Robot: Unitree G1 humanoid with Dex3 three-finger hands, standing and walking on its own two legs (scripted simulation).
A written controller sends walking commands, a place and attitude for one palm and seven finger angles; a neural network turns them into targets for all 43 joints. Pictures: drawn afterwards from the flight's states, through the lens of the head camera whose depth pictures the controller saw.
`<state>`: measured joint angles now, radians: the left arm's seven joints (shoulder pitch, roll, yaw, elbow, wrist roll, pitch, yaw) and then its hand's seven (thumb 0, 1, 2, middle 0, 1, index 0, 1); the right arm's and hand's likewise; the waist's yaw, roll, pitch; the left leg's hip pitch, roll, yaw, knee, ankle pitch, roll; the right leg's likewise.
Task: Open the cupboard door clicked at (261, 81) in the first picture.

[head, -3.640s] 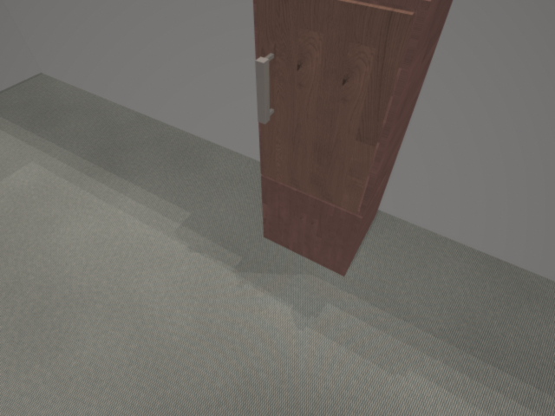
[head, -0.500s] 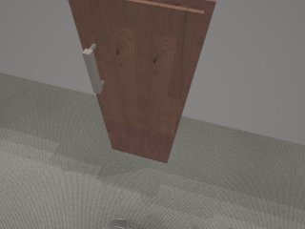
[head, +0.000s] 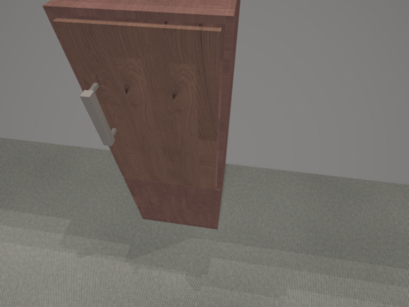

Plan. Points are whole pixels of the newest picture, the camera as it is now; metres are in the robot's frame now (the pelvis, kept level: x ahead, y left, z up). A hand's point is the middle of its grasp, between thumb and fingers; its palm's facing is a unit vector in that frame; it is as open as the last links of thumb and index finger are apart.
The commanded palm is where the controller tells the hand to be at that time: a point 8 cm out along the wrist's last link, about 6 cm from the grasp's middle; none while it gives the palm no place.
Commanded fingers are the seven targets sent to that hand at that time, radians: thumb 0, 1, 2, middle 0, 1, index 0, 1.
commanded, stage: come to a stop and stand still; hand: left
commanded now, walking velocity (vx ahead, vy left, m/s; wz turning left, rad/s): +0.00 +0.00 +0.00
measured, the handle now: (102, 115) +0.58 +0.30 +0.02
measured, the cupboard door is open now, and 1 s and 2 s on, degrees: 0 0 0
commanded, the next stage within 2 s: look again from close up in 0.50 s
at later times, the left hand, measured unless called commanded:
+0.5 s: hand out of the picture +0.02 +0.20 -0.16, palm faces -0.01 -0.97 -0.26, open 7.3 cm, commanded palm none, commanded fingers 0.00 0.90 0.90 -0.20 -0.30 -0.20 -0.30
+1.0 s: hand out of the picture +0.02 +0.16 -0.16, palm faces +0.00 -0.98 -0.21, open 7.3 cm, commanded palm none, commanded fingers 0.00 0.90 0.90 -0.20 -0.30 -0.20 -0.30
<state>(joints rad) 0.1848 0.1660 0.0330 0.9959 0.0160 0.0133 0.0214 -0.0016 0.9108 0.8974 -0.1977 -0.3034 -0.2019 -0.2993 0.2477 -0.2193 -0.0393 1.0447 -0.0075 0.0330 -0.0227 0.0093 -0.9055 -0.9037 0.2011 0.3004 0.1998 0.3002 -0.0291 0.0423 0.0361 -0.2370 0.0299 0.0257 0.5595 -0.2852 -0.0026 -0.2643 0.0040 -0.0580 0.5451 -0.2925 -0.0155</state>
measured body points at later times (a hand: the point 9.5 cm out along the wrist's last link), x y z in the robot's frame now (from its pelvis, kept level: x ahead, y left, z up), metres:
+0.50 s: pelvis +0.01 +0.02 +0.01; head +0.02 -0.01 +0.45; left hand +0.02 +0.25 -0.14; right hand +0.00 -0.20 -0.17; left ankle -0.03 +0.12 -0.73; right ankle +0.00 -0.11 -0.73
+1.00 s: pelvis +0.02 -0.01 +0.01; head +0.04 -0.02 +0.46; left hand +0.03 +0.22 -0.15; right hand +0.01 -0.22 -0.16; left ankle -0.03 +0.11 -0.73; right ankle +0.00 -0.11 -0.73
